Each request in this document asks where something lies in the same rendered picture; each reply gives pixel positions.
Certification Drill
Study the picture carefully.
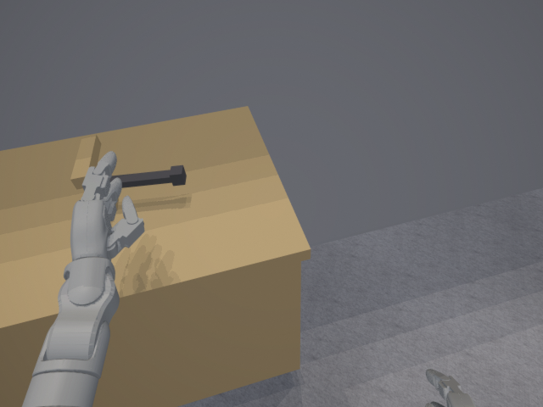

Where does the robot left forearm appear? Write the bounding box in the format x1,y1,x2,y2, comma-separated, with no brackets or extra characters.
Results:
22,257,120,407

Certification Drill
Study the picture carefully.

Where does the counter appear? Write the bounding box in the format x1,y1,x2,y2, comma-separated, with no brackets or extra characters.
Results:
0,106,311,407

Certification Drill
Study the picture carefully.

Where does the left robot hand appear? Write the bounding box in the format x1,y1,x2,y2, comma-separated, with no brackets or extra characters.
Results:
70,151,145,261

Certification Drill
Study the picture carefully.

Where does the right robot hand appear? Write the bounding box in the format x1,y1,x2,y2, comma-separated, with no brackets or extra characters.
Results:
425,369,477,407

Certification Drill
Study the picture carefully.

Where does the tap lever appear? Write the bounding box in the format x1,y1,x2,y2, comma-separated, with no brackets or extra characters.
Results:
109,165,187,188

